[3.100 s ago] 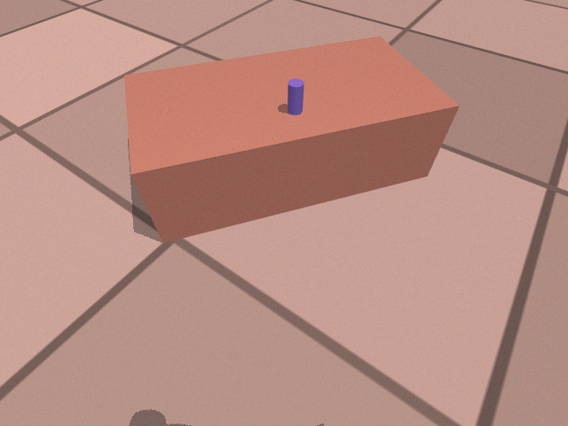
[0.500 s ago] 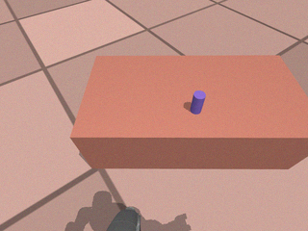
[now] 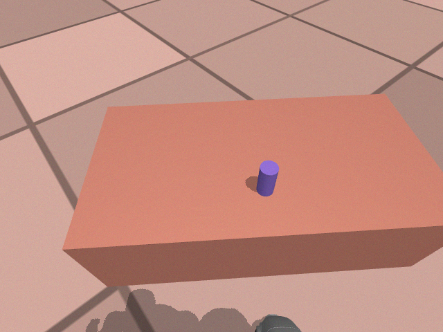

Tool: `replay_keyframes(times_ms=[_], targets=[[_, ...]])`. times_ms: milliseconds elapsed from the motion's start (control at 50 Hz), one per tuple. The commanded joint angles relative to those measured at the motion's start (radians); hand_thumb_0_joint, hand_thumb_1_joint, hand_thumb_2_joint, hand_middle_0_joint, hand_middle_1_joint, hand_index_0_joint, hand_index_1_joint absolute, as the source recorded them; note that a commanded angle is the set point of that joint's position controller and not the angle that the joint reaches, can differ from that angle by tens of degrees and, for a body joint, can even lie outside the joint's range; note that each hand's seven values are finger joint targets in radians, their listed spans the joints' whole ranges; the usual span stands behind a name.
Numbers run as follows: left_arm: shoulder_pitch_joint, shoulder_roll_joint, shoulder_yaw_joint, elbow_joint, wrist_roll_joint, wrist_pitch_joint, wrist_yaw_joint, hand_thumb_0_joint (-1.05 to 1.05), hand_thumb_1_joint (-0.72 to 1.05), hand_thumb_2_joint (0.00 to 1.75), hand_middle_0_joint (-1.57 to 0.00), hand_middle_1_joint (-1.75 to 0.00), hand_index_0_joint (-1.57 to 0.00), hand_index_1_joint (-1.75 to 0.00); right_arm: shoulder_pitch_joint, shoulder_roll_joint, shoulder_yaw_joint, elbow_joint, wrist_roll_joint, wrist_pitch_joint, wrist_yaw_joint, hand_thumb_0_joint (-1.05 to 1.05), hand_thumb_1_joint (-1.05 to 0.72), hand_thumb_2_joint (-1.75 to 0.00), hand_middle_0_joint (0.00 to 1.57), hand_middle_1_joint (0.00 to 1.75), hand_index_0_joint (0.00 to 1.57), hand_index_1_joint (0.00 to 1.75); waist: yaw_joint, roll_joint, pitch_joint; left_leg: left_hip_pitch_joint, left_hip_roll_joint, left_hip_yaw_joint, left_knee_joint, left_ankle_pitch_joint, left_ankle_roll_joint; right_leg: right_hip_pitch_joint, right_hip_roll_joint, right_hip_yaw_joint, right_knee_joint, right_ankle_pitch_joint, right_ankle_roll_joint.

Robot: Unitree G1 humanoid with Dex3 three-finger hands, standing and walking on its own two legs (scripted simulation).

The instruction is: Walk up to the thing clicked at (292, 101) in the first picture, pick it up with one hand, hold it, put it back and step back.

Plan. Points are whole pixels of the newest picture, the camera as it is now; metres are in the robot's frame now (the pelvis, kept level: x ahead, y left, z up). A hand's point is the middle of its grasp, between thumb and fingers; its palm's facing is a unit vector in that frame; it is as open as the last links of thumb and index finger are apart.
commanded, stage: walk up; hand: right
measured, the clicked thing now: (267, 179) +0.60 -0.16 -0.27
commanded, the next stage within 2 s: stand in 1.80 s
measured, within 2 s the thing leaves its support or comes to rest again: neither
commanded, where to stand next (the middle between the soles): +0.11 +0.03 m, yaw +0 degrees
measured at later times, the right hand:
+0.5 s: hand out of the picture +0.10 -0.26 -0.14, palm faces -0.05 +0.92 -0.40, open 7.4 cm
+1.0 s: hand (342, 307) +0.18 -0.23 -0.13, palm faces -0.05 +0.95 -0.32, open 7.4 cm
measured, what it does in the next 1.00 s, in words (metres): steps on the spot: left foot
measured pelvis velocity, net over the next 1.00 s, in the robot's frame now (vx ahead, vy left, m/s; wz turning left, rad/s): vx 0.05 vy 0.01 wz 0.02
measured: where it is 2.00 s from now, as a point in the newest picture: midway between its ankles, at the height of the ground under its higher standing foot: outside the picture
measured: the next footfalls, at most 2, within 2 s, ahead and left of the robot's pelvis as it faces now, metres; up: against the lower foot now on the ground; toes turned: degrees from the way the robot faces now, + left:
left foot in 0.34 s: +0.08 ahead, +0.14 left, +0.00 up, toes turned +2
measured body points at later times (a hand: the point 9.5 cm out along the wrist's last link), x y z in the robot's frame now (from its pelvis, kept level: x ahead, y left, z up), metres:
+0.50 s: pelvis +0.03 +0.01 +0.00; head +0.04 +0.02 +0.45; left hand +0.10 +0.33 -0.12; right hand +0.10 -0.31 -0.12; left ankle +0.04 +0.14 -0.72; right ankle +0.09 -0.13 -0.72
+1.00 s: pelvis +0.05 +0.01 +0.02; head +0.06 +0.00 +0.47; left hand +0.11 +0.32 -0.10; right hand +0.18 -0.28 -0.11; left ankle +0.04 +0.14 -0.72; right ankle +0.09 -0.14 -0.72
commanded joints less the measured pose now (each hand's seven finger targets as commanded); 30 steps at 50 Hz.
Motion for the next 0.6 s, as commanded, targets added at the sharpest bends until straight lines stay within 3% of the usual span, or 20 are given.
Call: replay_keyframes(times_ms=[0, 20, 40, 80, 100, 120, 200, 260, 300, 320, 340, 360, 380, 400, 420, 440, 480, 500, 540, 580], targets=[[0.113, 0.273, 0.073, -0.019, 0.018, -0.048, 0.044, 0.00, 0.90, 0.90, -0.20, -0.30, -0.20, -0.30, 0.015, -0.055, -0.006, -0.077, 0.019, 0.002, -0.019, 0.00, -0.90, -0.90, 0.20, 0.30, 0.20, 0.30, 0.052, -0.252, -0.131, -0.314, -0.061, -0.002, 0.291, -0.182, 0.039, 0.318, -0.242, 0.415, -0.287, 0.058, -0.108], [0.051, 0.278, 0.065, -0.045, 0.007, -0.044, 0.046, 0.00, 0.90, 0.90, -0.20, -0.30, -0.20, -0.30, 0.043, -0.112, -0.019, -0.042, 0.016, 0.018, -0.029, 0.00, -0.90, -0.90, 0.20, 0.30, 0.20, 0.30, 0.034, -0.143, -0.111, -0.262, -0.038, -0.099, 0.326, -0.209, 0.029, 0.234, -0.317, 0.494, -0.316, -0.030, -0.185], [0.026, 0.300, 0.066, -0.042, 0.002, -0.034, 0.050, 0.00, 0.90, 0.90, -0.20, -0.30, -0.20, -0.30, 0.014, -0.172, -0.040, -0.031, 0.011, 0.021, -0.036, 0.00, -0.90, -0.90, 0.20, 0.30, 0.20, 0.30, 0.045, -0.177, -0.088, -0.272, -0.019, -0.084, 0.355, -0.238, 0.032, 0.213, -0.329, 0.539, -0.303, -0.024, -0.250], [0.005, 0.253, 0.053, -0.041, 0.004, -0.030, 0.053, 0.00, 0.90, 0.90, -0.20, -0.30, -0.20, -0.30, -0.025, -0.178, -0.044, -0.003, 0.017, 0.021, -0.038, 0.00, -0.90, -0.90, 0.20, 0.30, 0.20, 0.30, 0.044, -0.162, -0.088, -0.259, 0.015, -0.137, 0.325, -0.210, 0.027, 0.187, -0.259, 0.384, -0.259, 0.073, -0.221], [-0.023, 0.239, 0.048, -0.039, 0.004, -0.029, 0.055, 0.00, 0.90, 0.90, -0.20, -0.30, -0.20, -0.30, -0.003, -0.173, -0.043, 0.020, 0.022, 0.024, -0.036, 0.00, -0.90, -0.90, 0.20, 0.30, 0.20, 0.30, 0.029, -0.180, -0.109, -0.243, 0.017, -0.123, 0.300, -0.186, 0.029, 0.200, -0.218, 0.298, -0.230, 0.094, -0.195], [-0.030, 0.246, 0.048, -0.034, 0.004, -0.026, 0.057, 0.00, 0.90, 0.90, -0.20, -0.30, -0.20, -0.30, 0.013, -0.170, -0.043, 0.031, 0.017, 0.030, -0.033, 0.00, -0.90, -0.90, 0.20, 0.30, 0.20, 0.30, 0.025, -0.203, -0.121, -0.221, 0.008, -0.109, 0.292, -0.154, 0.026, 0.187, -0.202, 0.266, -0.219, 0.085, -0.182], [-0.039, 0.238, 0.046, -0.038, 0.012, -0.018, 0.064, 0.00, 0.90, 0.90, -0.20, -0.30, -0.20, -0.30, -0.026, -0.155, -0.043, 0.053, 0.005, 0.046, -0.028, 0.00, -0.90, -0.90, 0.20, 0.30, 0.20, 0.30, 0.046, -0.207, -0.138, -0.180, -0.008, -0.077, 0.182, -0.109, 0.016, 0.167, -0.186, 0.235, -0.212, 0.069, -0.189], [-0.101, 0.247, 0.044, -0.042, 0.010, -0.004, 0.060, 0.00, 0.90, 0.90, -0.20, -0.30, -0.20, -0.30, -0.037, -0.157, -0.046, 0.079, 0.003, 0.043, -0.026, 0.00, -0.90, -0.90, 0.20, 0.30, 0.20, 0.30, 0.030, -0.205, -0.133, -0.093, -0.027, -0.041, 0.102, -0.085, 0.017, 0.075, -0.192, 0.214, -0.196, -0.009, -0.187], [-0.152, 0.232, 0.035, -0.038, 0.001, 0.009, 0.055, 0.00, 0.90, 0.90, -0.20, -0.30, -0.20, -0.30, 0.000, -0.152, -0.050, 0.114, -0.001, 0.033, -0.027, 0.00, -0.90, -0.90, 0.20, 0.30, 0.20, 0.30, -0.005, -0.157, -0.132, 0.024, -0.046, -0.009, -0.032, 0.045, 0.024, -0.018, -0.169, 0.163, -0.140, -0.101, -0.155], [-0.143, 0.198, 0.020, -0.034, -0.003, 0.015, 0.054, 0.00, 0.90, 0.90, -0.20, -0.30, -0.20, -0.30, -0.002, -0.160, -0.054, 0.124, -0.005, 0.027, -0.029, 0.00, -0.90, -0.90, 0.20, 0.30, 0.20, 0.30, -0.004, -0.117, -0.122, 0.067, -0.045, -0.026, -0.087, 0.051, 0.031, -0.067, -0.146, 0.151, -0.104, -0.159, -0.128], [-0.134, 0.166, 0.007, -0.029, -0.004, 0.018, 0.051, 0.00, 0.90, 0.90, -0.20, -0.30, -0.20, -0.30, -0.026, -0.190, -0.060, 0.120, -0.013, 0.021, -0.031, 0.00, -0.90, -0.90, 0.20, 0.30, 0.20, 0.30, -0.004, -0.031, -0.119, 0.064, 0.018, -0.127, -0.177, 0.002, 0.054, -0.096, -0.105, 0.115, -0.055, -0.202, -0.091], [-0.115, 0.122, -0.005, -0.023, -0.011, 0.025, 0.049, 0.00, 0.90, 0.90, -0.20, -0.30, -0.20, -0.30, -0.082, -0.235, -0.064, 0.099, -0.021, 0.014, -0.032, 0.00, -0.90, -0.90, 0.20, 0.30, 0.20, 0.30, 0.026, 0.117, -0.102, 0.014, 0.158, -0.379, -0.296, -0.139, 0.102, -0.136, -0.016, 0.059, 0.048, -0.302, -0.042], [-0.124, 0.154, 0.004, 0.008, -0.014, 0.030, 0.054, 0.00, 0.90, 0.90, -0.20, -0.30, -0.20, -0.30, -0.168, -0.267, -0.062, 0.085, -0.005, 0.014, -0.029, 0.00, -0.90, -0.90, 0.20, 0.30, 0.20, 0.30, 0.033, 0.172, -0.059, -0.153, 0.249, -0.459, -0.367, -0.316, 0.176, -0.036, 0.052, -0.018, 0.141, -0.354, -0.029], [-0.119, 0.186, 0.017, 0.037, -0.006, 0.029, 0.054, 0.00, 0.90, 0.90, -0.20, -0.30, -0.20, -0.30, -0.210, -0.259, -0.060, 0.086, -0.001, 0.018, -0.025, 0.00, -0.90, -0.90, 0.20, 0.30, 0.20, 0.30, 0.044, 0.141, -0.021, -0.271, 0.243, -0.425, -0.357, -0.338, 0.197, 0.082, 0.031, 0.012, 0.165, -0.314, -0.028], [-0.103, 0.177, 0.015, 0.055, -0.007, 0.024, 0.047, 0.00, 0.90, 0.90, -0.20, -0.30, -0.20, -0.30, -0.243, -0.223, -0.045, 0.081, -0.002, 0.019, -0.025, 0.00, -0.90, -0.90, 0.20, 0.30, 0.20, 0.30, 0.067, 0.111, -0.007, -0.302, 0.182, -0.316, -0.319, -0.276, 0.166, 0.140, 0.035, 0.010, 0.093, -0.267, -0.030], [-0.097, 0.156, 0.009, 0.067, -0.010, 0.018, 0.045, 0.00, 0.90, 0.90, -0.20, -0.30, -0.20, -0.30, -0.252, -0.187, -0.029, 0.087, -0.003, 0.016, -0.026, 0.00, -0.90, -0.90, 0.20, 0.30, 0.20, 0.30, 0.073, 0.112, -0.015, -0.245, 0.112, -0.223, -0.267, -0.139, 0.115, 0.138, 0.034, 0.003, -0.012, -0.178, -0.033], [-0.087, 0.164, 0.008, 0.091, -0.015, 0.009, 0.049, 0.00, 0.90, 0.90, -0.20, -0.30, -0.20, -0.30, -0.232, -0.164, -0.019, 0.104, 0.004, 0.006, -0.024, 0.00, -0.90, -0.90, 0.20, 0.30, 0.20, 0.30, 0.065, 0.143, -0.078, -0.166, 0.073, -0.173, -0.182, 0.091, 0.065, 0.199, 0.008, 0.032, -0.073, 0.015, -0.043], [-0.114, 0.167, 0.007, 0.095, -0.016, 0.008, 0.051, 0.00, 0.90, 0.90, -0.20, -0.30, -0.20, -0.30, -0.216, -0.163, -0.017, 0.118, 0.008, 0.005, -0.024, 0.00, -0.90, -0.90, 0.20, 0.30, 0.20, 0.30, 0.051, 0.141, -0.109, -0.138, 0.071, -0.169, -0.175, 0.124, 0.059, 0.209, -0.001, 0.051, -0.086, 0.043, -0.046], [-0.161, 0.179, -0.005, 0.099, -0.013, 0.010, 0.051, 0.00, 0.90, 0.90, -0.20, -0.30, -0.20, -0.30, -0.204, -0.172, -0.016, 0.133, 0.008, 0.012, -0.027, 0.00, -0.90, -0.90, 0.20, 0.30, 0.20, 0.30, 0.027, 0.127, -0.103, -0.108, 0.074, -0.181, -0.221, 0.004, 0.068, 0.165, -0.014, 0.072, -0.105, -0.033, -0.043], [-0.189, 0.166, -0.015, 0.115, -0.015, 0.015, 0.045, 0.00, 0.90, 0.90, -0.20, -0.30, -0.20, -0.30, -0.228, -0.182, -0.017, 0.148, 0.006, 0.013, -0.029, 0.00, -0.90, -0.90, 0.20, 0.30, 0.20, 0.30, 0.031, 0.129, -0.067, -0.103, 0.094, -0.205, -0.269, -0.041, 0.067, 0.150, 0.007, 0.044, -0.106, -0.078, -0.032]])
